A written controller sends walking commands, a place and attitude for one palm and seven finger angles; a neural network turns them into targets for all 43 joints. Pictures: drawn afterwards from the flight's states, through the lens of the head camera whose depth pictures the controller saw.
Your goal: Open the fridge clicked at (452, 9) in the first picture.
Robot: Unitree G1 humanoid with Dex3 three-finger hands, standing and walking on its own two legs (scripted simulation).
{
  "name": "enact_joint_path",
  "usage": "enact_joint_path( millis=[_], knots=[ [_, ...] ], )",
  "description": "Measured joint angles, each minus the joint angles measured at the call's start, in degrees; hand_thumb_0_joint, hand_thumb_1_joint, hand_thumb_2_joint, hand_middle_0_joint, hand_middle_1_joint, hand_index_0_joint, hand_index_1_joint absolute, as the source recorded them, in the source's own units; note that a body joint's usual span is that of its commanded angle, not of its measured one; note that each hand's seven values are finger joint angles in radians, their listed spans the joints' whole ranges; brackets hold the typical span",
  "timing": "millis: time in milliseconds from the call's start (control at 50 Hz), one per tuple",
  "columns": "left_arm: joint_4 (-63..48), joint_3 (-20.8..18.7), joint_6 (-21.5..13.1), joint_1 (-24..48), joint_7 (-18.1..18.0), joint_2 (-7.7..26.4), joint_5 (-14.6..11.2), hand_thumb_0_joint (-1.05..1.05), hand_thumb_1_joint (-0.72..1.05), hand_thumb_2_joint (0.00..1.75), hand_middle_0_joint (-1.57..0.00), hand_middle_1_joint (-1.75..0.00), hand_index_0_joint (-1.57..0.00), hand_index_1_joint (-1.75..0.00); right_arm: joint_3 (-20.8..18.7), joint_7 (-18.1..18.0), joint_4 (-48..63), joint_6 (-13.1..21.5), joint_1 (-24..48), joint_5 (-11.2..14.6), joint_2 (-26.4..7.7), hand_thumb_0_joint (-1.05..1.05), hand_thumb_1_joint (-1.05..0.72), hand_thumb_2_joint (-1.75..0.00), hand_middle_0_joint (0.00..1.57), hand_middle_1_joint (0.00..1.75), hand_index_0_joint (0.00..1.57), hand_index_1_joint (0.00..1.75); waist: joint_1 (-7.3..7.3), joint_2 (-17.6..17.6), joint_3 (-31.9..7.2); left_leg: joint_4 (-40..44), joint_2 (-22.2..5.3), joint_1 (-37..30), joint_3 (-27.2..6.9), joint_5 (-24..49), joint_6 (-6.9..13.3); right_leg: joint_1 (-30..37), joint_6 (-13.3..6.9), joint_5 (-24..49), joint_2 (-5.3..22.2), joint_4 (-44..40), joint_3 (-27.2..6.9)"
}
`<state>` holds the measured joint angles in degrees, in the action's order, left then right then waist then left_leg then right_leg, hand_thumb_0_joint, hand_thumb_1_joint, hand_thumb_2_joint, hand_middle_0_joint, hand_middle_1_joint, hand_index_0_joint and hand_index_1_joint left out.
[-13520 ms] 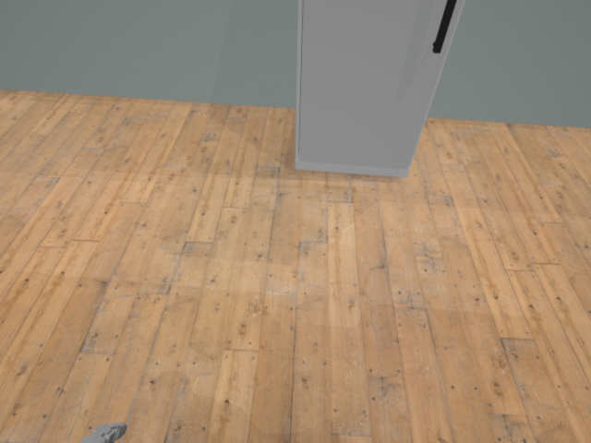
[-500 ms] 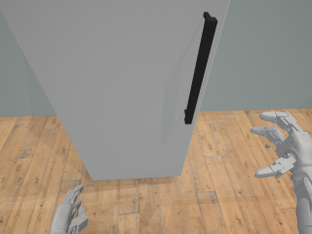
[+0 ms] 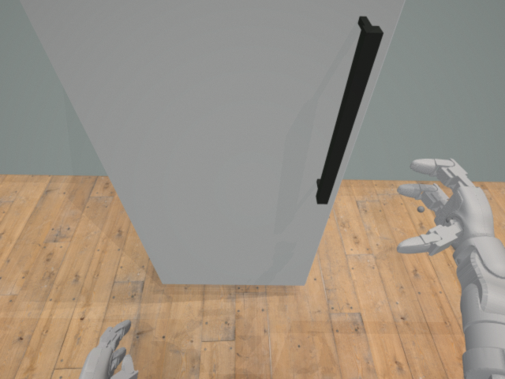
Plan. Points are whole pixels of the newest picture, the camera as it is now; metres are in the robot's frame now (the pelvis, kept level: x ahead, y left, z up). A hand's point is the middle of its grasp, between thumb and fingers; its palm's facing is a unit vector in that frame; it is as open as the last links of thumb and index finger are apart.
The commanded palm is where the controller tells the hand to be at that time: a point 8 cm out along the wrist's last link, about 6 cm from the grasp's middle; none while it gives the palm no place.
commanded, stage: move the hooked fingers beside the handle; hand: right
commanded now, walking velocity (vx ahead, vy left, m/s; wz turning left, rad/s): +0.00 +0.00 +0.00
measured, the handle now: (338, 128) +0.53 -0.12 +0.12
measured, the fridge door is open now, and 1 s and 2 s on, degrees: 0 0 0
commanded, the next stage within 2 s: feel for the door with the fingertips in 1.68 s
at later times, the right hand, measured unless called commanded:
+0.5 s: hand (395, 177) +0.42 -0.20 +0.11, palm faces -0.01 +1.00 +0.00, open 14.0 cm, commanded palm +0.41 -0.25 +0.11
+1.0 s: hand (369, 150) +0.50 -0.17 +0.10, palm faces -0.01 +1.00 +0.00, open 13.9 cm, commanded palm +0.46 -0.23 +0.10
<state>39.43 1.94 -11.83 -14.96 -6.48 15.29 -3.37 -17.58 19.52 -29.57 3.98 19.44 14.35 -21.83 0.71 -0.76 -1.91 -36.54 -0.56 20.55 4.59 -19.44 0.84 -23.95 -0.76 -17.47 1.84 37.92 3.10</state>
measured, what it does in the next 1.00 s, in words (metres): stands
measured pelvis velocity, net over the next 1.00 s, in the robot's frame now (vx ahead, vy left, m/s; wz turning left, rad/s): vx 0.01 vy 0.00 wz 0.04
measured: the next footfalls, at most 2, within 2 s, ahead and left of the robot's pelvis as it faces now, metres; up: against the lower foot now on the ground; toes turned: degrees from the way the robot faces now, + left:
none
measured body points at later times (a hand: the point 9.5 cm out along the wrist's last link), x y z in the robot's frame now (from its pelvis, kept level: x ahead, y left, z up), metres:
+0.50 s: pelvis +0.00 +0.00 -0.01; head +0.04 +0.00 +0.44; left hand +0.09 +0.27 -0.11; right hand +0.42 -0.26 +0.11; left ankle -0.01 +0.11 -0.72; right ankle +0.02 -0.11 -0.72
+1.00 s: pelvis +0.01 +0.00 -0.02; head +0.08 -0.01 +0.43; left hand +0.01 +0.27 -0.13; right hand +0.49 -0.23 +0.10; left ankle -0.01 +0.11 -0.72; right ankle +0.02 -0.11 -0.72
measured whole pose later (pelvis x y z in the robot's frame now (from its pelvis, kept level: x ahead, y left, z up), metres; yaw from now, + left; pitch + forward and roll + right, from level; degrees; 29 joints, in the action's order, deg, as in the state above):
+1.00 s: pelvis +0.01 +0.00 -0.02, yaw +2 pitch +13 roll +1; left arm 41.6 0.2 -6.4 -23.1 -2.5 15.0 -1.2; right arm -20.6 13.2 -62.0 13.5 48.9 6.6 -26.3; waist 7.5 -0.7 -4.8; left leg -43.3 0.6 35.0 3.2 -21.5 0.8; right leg -38.1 -0.9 -20.6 3.4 45.6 4.1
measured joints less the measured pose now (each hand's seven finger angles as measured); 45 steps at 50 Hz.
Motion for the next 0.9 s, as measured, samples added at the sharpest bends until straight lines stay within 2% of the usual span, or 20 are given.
enact_joint_path(
  millis=[180,260,600,740,900],
  knots=[
    [0.03,-0.48,1.31,-0.94,0.77,-0.06,-0.03,0.01,0.9,0.9,-0.2,-0.3,-0.2,-0.3,0.58,-0.99,-3.4,1.26,3.32,-0.7,0.42,-0.01,0.5,-0.3,0.3,1.2,0.3,1.2,0.85,0.02,-0.84,-0.7,0.2,1.15,-0.31,-0.43,0.14,-0.91,0.17,-0.43,0.24,0.47,0.25],
    [0.17,-0.34,2.01,-0.75,0.83,-0.22,0.15,0.01,0.9,0.9,-0.2,-0.3,-0.2,-0.3,0.3,-1.95,-7.43,1.24,6.5,-1.78,-0.13,-0.01,0.5,-0.3,0.31,1.2,0.3,1.2,1.35,0.17,-0.74,-1.32,0.3,2.2,-0.2,-0.57,0.27,-1.96,0.25,-0.5,0.37,1.07,0.12],
    [1.56,-0.86,3.49,-3.1,1.78,0.21,0.52,0.01,0.9,0.9,-0.2,-0.3,-0.2,-0.3,0.53,-2.66,-23.14,6.0,20.78,-3.99,-2.85,-0.01,0.5,-0.3,0.3,1.2,0.3,1.2,3.52,0.42,-1.06,-4.29,0.53,8.15,0.05,-1.17,0.36,-8.25,0.19,-1.33,0.76,4.59,-0.26],
    [2.2,-1.01,3.98,-4.55,2.54,0.12,1.2,0.01,0.9,0.89,-0.2,-0.3,-0.2,-0.3,-0.61,-3.97,-29.57,7.78,26.87,-5.91,-3.79,-0.01,0.5,-0.3,0.3,1.2,0.3,1.2,5.18,0.64,-1.64,-5.77,0.61,11.46,-0.3,-1.52,0.22,-11.45,0.02,-1.9,0.94,6.17,0.03],
    [2.23,-1.38,4.84,-6.91,3.45,-0.11,1.84,0.01,0.9,0.89,-0.2,-0.3,-0.2,-0.3,-2.13,-5.4,-33.13,9.01,30.03,-7.53,-4.76,-0.01,0.5,-0.3,0.3,1.2,0.3,1.2,6.69,0.31,-2.42,-6.68,0.94,13.79,-1.02,-1.91,0.03,-13.6,-0.15,-2.78,1.35,7.38,0.67]
  ],
)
